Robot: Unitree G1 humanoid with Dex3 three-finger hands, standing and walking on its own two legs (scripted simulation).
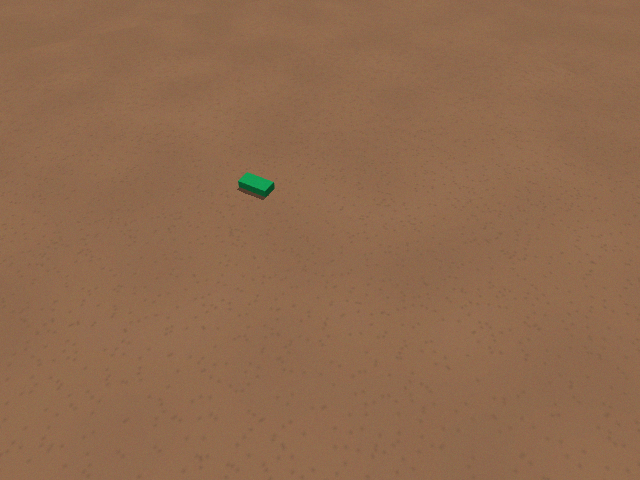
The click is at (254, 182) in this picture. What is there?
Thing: flat box
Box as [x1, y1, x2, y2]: [238, 172, 274, 196]
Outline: 238,180 240,187 266,196 274,187 273,182 247,172
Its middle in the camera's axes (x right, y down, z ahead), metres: -0.31 -0.29 +1.89
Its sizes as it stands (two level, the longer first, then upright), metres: 0.158 0.076 0.038
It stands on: the floor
